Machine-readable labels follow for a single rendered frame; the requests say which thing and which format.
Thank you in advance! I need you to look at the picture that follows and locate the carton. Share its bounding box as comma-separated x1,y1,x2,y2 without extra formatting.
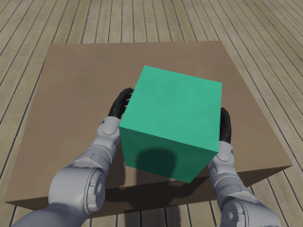
118,65,223,183

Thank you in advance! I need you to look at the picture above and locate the robot left hand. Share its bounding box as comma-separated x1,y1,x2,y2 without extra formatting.
108,87,134,119

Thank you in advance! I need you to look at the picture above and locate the robot right hand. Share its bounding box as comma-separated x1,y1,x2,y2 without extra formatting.
219,107,232,144

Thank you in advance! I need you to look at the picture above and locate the robot right upper arm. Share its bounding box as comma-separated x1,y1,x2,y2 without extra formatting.
220,199,281,227

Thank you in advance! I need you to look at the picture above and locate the robot right forearm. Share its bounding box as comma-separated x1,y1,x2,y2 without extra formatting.
207,141,282,226

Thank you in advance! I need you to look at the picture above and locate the pedestal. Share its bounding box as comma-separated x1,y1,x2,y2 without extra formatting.
4,41,294,219

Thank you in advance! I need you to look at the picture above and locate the robot left upper arm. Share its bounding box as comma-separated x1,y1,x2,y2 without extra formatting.
10,166,106,227

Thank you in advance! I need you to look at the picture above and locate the robot left forearm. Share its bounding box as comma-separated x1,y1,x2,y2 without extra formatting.
48,116,121,203

